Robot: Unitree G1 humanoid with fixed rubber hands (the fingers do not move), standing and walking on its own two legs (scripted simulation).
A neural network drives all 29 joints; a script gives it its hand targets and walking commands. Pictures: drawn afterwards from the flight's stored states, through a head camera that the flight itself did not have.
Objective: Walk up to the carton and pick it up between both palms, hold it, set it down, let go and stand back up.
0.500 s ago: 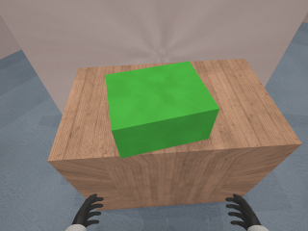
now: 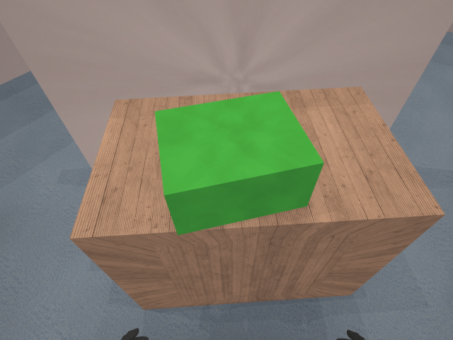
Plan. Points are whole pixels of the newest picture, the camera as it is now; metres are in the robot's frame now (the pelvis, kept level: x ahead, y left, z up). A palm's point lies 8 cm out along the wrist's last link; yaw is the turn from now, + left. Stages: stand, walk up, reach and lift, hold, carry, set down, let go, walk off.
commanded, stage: stand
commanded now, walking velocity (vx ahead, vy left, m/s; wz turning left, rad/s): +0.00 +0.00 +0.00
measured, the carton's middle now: (231, 159) +0.49 +0.02 -0.01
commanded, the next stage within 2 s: walk up in 0.98 s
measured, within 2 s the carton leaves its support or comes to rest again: neither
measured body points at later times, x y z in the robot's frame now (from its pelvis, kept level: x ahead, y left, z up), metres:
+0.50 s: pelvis +0.01 +0.00 +0.01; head +0.02 +0.00 +0.46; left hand +0.05 +0.22 -0.14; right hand +0.05 -0.22 -0.14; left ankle -0.01 +0.12 -0.72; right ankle -0.01 -0.12 -0.72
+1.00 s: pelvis +0.01 +0.00 +0.02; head +0.01 +0.00 +0.47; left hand -0.01 +0.20 -0.15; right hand +0.00 -0.21 -0.15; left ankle -0.01 +0.12 -0.72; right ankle -0.01 -0.12 -0.72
